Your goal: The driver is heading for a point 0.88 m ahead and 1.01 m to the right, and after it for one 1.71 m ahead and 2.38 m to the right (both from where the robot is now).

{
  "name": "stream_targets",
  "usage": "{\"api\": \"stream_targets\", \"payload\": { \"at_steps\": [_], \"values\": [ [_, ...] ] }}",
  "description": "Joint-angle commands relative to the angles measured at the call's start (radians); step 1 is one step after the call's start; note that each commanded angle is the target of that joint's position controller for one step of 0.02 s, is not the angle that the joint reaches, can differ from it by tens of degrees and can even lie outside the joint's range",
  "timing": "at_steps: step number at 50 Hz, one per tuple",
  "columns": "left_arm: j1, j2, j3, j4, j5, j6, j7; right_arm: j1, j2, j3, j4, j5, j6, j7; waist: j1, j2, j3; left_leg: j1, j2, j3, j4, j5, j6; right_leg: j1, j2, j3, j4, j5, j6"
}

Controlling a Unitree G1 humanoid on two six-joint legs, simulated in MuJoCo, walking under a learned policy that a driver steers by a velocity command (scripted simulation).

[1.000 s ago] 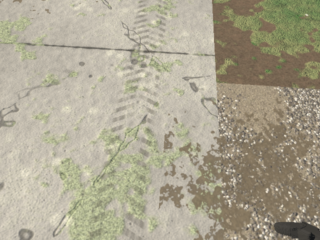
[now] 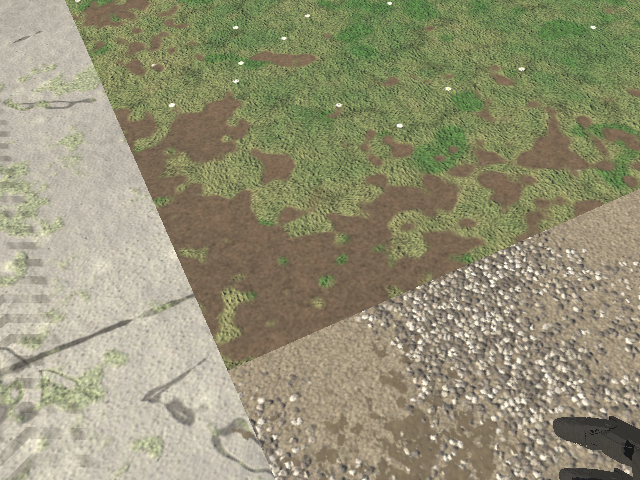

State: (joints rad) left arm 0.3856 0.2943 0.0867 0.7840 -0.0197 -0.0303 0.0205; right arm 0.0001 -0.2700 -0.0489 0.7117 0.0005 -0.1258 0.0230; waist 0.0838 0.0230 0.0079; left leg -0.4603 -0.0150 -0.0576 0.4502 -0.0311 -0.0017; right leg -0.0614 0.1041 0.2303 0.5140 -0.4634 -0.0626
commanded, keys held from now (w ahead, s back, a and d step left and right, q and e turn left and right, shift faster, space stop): w+e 1.00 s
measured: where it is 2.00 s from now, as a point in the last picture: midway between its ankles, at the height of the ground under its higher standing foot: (613, 322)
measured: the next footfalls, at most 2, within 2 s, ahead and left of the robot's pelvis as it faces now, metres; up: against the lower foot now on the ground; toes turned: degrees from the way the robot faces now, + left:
right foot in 0.52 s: +0.39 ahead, -0.19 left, +0.00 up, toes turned -21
left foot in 0.98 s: +0.74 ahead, -0.13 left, +0.00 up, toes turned -39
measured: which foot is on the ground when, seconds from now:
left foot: down 0.00-0.52, up 0.54-0.96, down 0.98-1.00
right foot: down 0.00-0.00, up 0.02-0.50, down 0.52-1.00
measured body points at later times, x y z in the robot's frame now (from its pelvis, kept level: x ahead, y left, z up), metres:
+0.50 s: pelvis +0.26 -0.04 +0.00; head +0.29 -0.06 +0.44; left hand +0.55 +0.11 -0.07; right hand +0.18 -0.33 -0.13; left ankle +0.13 +0.13 -0.72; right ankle +0.36 -0.18 -0.72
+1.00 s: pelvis +0.54 -0.14 +0.00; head +0.55 -0.16 +0.45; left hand +0.74 +0.09 -0.11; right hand +0.60 -0.47 -0.07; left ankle +0.71 -0.11 -0.73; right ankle +0.36 -0.17 -0.72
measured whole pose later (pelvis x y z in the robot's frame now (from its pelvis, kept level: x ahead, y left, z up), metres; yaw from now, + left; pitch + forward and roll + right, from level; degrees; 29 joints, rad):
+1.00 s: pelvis +0.54 -0.14 +0.00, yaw -35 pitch +2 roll +0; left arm 0.40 0.31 0.08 0.72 -0.02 -0.02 0.02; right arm 0.02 -0.28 -0.04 0.69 0.00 -0.12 0.03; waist 0.07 0.01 0.00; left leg -0.47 -0.02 -0.05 0.49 -0.06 -0.01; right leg -0.09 0.09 0.24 0.57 -0.48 -0.05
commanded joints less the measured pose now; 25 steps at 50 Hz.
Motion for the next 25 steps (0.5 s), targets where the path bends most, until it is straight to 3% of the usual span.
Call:
{"api": "stream_targets", "payload": {
  "at_steps": [1, 2, 3, 4, 5, 6, 8, 10, 12, 16, 19, 21, 23, 24, 25],
  "values": [
    [0.060, 0.006, -0.013, -0.103, -0.010, -0.019, -0.001, 0.348, -0.285, -0.093, 0.009, -0.030, -0.011, -0.015, -0.152, 0.170, -0.348, 0.818, 0.368, -0.503, -0.039, -0.226, 0.239, -0.501, -0.002, -0.034, 0.561, 0.110, 0.020],
    [0.083, 0.065, -0.012, -0.105, -0.021, -0.023, -0.001, 0.356, -0.227, -0.080, 0.020, -0.003, -0.002, -0.007, -0.147, 0.280, -0.348, 0.846, 0.447, -0.755, -0.133, -0.463, 0.274, -0.679, -0.044, -0.043, 0.738, -0.128, 0.033],
    [0.005, 0.146, 0.009, -0.102, -0.023, -0.020, -0.002, 0.299, -0.150, -0.059, 0.003, 0.005, 0.005, -0.010, -0.165, 0.156, -0.198, 0.720, 0.408, -0.628, -0.160, -0.529, 0.229, -0.736, -0.097, -0.036, 0.804, -0.048, 0.040],
    [-0.067, 0.154, 0.013, -0.115, -0.013, -0.014, -0.001, 0.248, -0.124, -0.049, -0.006, -0.002, 0.015, -0.014, -0.159, 0.080, -0.108, 0.591, 0.366, -0.478, -0.168, -0.430, 0.192, -0.720, -0.133, -0.080, 0.803, 0.027, 0.044],
    [-0.108, 0.141, 0.014, -0.130, -0.002, -0.013, -0.004, 0.210, -0.104, -0.041, 0.002, -0.007, 0.020, -0.014, -0.140, 0.054, -0.035, 0.472, 0.323, -0.369, -0.194, -0.310, 0.181, -0.698, -0.162, -0.090, 0.754, 0.080, 0.047],
    [-0.112, 0.126, 0.018, -0.134, -0.001, -0.009, -0.008, 0.191, -0.085, -0.033, 0.008, -0.013, 0.019, -0.017, -0.116, 0.073, -0.013, 0.403, 0.291, -0.285, -0.217, -0.229, 0.167, -0.657, -0.192, -0.091, 0.713, 0.116, 0.044],
    [-0.097, 0.080, 0.010, -0.138, -0.011, 0.002, -0.016, 0.186, -0.086, -0.035, 0.023, -0.009, 0.013, -0.017, -0.099, 0.097, 0.000, 0.340, 0.266, -0.178, -0.263, -0.146, 0.171, -0.614, -0.215, -0.117, 0.665, 0.142, 0.047],
    [-0.129, 0.059, 0.004, -0.163, -0.007, 0.010, -0.017, 0.196, -0.116, -0.045, 0.040, -0.004, 0.005, -0.017, -0.098, 0.073, 0.012, 0.334, 0.278, -0.109, -0.295, -0.065, 0.192, -0.643, -0.229, -0.125, 0.600, 0.185, 0.059],
    [-0.161, 0.052, -0.001, -0.180, -0.003, 0.010, -0.021, 0.206, -0.141, -0.053, 0.052, -0.005, 0.006, -0.019, -0.103, 0.053, 0.010, 0.361, 0.286, -0.044, -0.307, 0.012, 0.202, -0.670, -0.235, -0.128, 0.519, 0.265, 0.069],
    [-0.263, 0.034, -0.012, -0.205, -0.004, -0.002, -0.046, 0.219, -0.167, -0.057, 0.067, 0.000, 0.020, -0.025, -0.139, 0.038, 0.030, 0.387, 0.251, 0.111, -0.305, 0.093, 0.167, -0.621, -0.218, -0.188, 0.291, 0.466, 0.061],
    [-0.349, 0.028, -0.017, -0.239, -0.005, -0.003, -0.063, 0.268, -0.193, -0.063, 0.088, 0.011, 0.034, -0.027, -0.168, 0.033, 0.058, 0.444, 0.271, 0.163, -0.294, 0.106, 0.149, -0.600, -0.201, -0.233, 0.180, 0.478, 0.042],
    [-0.374, 0.041, -0.013, -0.260, -0.006, -0.001, -0.073, 0.282, -0.212, -0.069, 0.098, 0.022, 0.047, -0.027, -0.161, 0.039, 0.069, 0.503, 0.294, 0.187, -0.258, 0.191, 0.134, -0.591, -0.185, -0.256, 0.135, 0.413, 0.017],
    [-0.335, 0.075, 0.005, -0.264, 0.001, 0.004, -0.076, 0.276, -0.244, -0.079, 0.097, 0.032, 0.060, -0.032, -0.118, 0.068, 0.028, 0.545, 0.298, 0.226, -0.135, 0.507, 0.114, -0.492, -0.126, -0.309, 0.116, 0.305, -0.024],
    [-0.253, 0.106, 0.022, -0.248, 0.003, 0.008, -0.074, 0.271, -0.257, -0.082, 0.095, 0.036, 0.068, -0.035, -0.065, 0.077, -0.024, 0.542, 0.289, 0.248, -0.003, 0.658, 0.101, -0.378, -0.085, -0.335, 0.101, 0.270, -0.051],
    [-0.090, 0.153, 0.052, -0.204, 0.000, 0.012, -0.066, 0.259, -0.245, -0.077, 0.091, 0.038, 0.074, -0.039, 0.027, 0.055, -0.105, 0.463, 0.257, 0.280, 0.204, 0.678, 0.072, -0.147, -0.041, -0.345, 0.038, 0.331, -0.088]
  ]
}}
Velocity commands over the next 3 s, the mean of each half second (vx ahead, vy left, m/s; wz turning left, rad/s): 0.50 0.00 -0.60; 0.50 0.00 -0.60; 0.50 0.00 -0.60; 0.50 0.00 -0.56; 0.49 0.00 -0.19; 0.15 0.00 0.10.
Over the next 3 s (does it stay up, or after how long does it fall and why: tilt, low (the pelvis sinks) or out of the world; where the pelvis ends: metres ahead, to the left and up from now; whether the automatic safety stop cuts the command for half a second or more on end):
stays up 1.00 -0.97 0.01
